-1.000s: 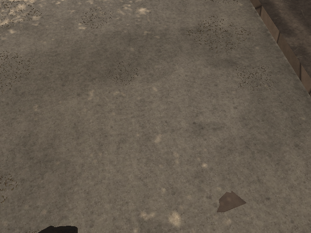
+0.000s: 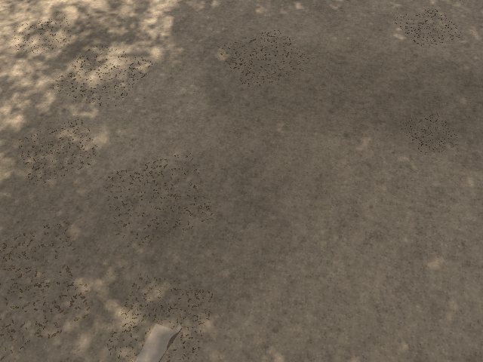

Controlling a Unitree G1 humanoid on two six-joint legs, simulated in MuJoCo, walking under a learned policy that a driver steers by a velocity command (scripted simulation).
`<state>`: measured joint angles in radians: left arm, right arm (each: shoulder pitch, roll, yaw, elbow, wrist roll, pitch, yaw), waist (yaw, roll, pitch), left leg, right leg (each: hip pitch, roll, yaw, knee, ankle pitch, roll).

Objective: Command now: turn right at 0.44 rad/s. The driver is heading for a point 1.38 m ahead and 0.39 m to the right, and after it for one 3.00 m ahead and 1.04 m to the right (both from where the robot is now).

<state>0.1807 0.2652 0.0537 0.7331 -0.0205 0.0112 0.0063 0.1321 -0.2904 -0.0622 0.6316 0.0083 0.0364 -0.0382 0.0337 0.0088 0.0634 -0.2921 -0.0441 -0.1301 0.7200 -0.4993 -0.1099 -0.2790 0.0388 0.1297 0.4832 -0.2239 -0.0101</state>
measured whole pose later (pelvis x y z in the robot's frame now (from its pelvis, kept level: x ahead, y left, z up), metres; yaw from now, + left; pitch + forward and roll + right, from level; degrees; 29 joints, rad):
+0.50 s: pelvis +0.10 -0.04 -0.01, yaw -25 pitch +2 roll +1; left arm 0.11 0.33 0.08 0.65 0.04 0.05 -0.12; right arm 0.49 -0.28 -0.06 0.79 -0.05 -0.08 -0.01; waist -0.08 -0.03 -0.02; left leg 0.15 0.05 0.22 0.21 -0.39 -0.05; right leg -0.78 -0.09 -0.02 1.07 -0.12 -0.02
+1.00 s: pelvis +0.40 -0.32 -0.02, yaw -27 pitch +0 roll +0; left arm 0.44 0.24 0.03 0.89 0.02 -0.11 -0.01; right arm 0.19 -0.27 -0.03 0.81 0.00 -0.02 0.06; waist 0.02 0.03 0.05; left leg -0.80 0.04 0.09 0.90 0.06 0.10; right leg 0.22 0.13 -0.24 0.15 -0.37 -0.08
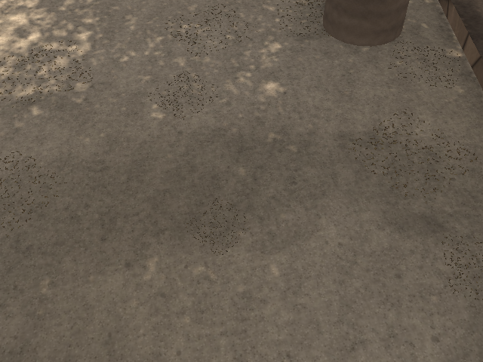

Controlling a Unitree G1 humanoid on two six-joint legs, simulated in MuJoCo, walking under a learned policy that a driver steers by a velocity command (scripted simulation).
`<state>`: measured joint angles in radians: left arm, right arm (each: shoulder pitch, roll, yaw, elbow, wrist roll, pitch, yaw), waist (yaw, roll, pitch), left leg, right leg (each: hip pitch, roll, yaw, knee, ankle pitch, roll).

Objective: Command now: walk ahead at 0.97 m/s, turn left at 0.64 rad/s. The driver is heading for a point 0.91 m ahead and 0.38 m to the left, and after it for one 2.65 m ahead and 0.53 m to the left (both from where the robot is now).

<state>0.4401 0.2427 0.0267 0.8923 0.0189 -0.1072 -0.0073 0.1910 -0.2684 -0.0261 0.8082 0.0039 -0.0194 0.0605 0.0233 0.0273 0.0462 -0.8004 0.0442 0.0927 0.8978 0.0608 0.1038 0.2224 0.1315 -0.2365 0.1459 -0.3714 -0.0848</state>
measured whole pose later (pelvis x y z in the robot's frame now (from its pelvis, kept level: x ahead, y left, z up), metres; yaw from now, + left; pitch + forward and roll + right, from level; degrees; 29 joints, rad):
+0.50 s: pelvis +0.47 -0.03 -0.01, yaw +27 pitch +3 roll +0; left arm -0.03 0.27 -0.04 0.57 0.04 -0.09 0.01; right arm 0.44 -0.35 -0.10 0.86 -0.01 -0.08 0.02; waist -0.13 0.01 0.01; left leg -0.04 -0.14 -0.28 0.69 -0.50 0.12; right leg -0.51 -0.05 0.08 0.55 -0.09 0.06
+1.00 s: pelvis +0.83 +0.19 -0.03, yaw +55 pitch +0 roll +0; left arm 0.44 0.24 0.01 0.83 0.03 -0.06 0.01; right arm 0.10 -0.31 -0.03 0.67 -0.03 -0.01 0.03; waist 0.06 0.03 0.06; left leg -0.49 -0.15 0.12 0.76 -0.30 0.23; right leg -0.14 -0.08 -0.08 1.34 -0.39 0.05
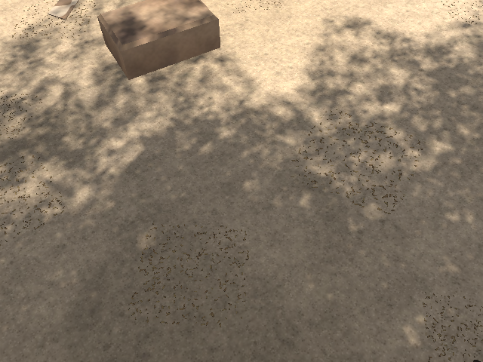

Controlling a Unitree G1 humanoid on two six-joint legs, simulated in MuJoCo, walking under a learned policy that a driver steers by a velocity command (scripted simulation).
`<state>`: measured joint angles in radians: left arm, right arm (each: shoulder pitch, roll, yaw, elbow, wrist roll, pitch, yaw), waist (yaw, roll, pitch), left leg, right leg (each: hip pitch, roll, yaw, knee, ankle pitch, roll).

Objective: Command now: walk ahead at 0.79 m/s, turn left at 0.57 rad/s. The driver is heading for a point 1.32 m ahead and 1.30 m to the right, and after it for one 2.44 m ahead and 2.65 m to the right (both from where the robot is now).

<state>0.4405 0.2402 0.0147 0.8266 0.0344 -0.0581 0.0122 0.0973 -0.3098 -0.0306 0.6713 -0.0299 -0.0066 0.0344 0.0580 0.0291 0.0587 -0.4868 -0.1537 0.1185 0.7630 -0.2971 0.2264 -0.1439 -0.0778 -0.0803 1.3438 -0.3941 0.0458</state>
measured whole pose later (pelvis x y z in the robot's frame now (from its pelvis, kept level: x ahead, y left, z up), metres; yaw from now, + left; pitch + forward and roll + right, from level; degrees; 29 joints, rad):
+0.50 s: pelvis +0.31 -0.06 +0.02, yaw -11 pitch +1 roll +0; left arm 0.24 0.30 0.06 0.63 0.00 -0.02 0.00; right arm 0.06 -0.26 -0.01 0.63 -0.02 -0.02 -0.02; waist 0.04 -0.03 0.09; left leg -0.58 -0.06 -0.16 1.27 -0.41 -0.04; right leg -0.46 0.18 0.07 0.48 -0.02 -0.12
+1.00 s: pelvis +0.43 +0.00 +0.04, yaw -40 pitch +1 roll +1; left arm 0.24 0.38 0.10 0.58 -0.03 0.08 0.01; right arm 0.08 -0.25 -0.05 0.65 -0.02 0.01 -0.06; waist 0.01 -0.06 0.06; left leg -0.27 -0.01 0.03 0.43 -0.18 0.02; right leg -0.60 0.01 0.10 1.22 -0.35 0.10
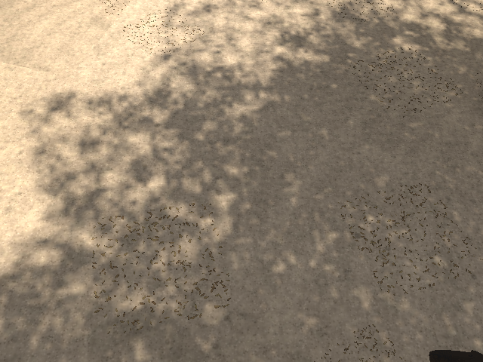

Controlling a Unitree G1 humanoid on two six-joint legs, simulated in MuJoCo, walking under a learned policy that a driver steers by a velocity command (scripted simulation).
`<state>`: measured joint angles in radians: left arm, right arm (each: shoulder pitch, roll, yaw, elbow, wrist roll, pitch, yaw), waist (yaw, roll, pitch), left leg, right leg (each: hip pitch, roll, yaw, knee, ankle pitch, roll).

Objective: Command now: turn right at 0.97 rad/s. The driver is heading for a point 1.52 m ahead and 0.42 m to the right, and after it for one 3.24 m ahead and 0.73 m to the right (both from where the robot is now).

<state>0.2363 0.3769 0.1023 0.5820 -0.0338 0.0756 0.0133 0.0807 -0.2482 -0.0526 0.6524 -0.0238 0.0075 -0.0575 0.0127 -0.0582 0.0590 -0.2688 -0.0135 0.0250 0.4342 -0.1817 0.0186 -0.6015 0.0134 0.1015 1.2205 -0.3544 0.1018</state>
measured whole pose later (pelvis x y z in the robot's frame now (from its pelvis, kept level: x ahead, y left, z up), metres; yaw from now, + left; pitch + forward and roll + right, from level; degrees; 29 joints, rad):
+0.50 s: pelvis +0.04 -0.06 +0.01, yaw -28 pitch +3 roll +3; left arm 0.31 0.31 0.07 0.60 -0.02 -0.01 0.02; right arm 0.11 -0.34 -0.11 0.70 0.01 -0.06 0.01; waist 0.02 0.01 0.00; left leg -0.54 0.00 -0.06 0.88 -0.23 -0.03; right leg -0.25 0.03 0.15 0.43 -0.24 -0.07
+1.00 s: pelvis +0.28 -0.15 +0.00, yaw -28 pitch +4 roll -1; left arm 0.07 0.28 0.00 0.60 0.05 -0.05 -0.06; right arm 0.59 -0.24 -0.05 0.88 -0.01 -0.06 0.02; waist -0.13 -0.05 -0.02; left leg -0.02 -0.06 -0.14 0.28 -0.32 0.07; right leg -0.63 -0.03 0.04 0.78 -0.17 0.03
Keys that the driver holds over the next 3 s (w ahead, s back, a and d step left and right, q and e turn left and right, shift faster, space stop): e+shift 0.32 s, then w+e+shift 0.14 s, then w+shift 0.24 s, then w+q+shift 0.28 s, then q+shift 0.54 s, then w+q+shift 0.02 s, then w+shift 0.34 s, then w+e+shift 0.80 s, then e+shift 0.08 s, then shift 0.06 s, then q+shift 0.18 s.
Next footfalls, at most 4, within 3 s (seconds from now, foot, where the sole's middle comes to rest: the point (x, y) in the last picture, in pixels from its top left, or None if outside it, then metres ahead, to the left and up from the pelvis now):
0.26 right None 0.02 -0.15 -0.78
0.72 left None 0.26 -0.03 -0.78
1.12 right None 0.46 -0.39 -0.78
1.52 left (305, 283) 0.69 -0.18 -0.78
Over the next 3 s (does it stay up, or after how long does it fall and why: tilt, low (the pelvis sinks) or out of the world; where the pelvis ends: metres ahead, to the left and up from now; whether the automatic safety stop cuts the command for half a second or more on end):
stays up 1.52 -0.45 -0.02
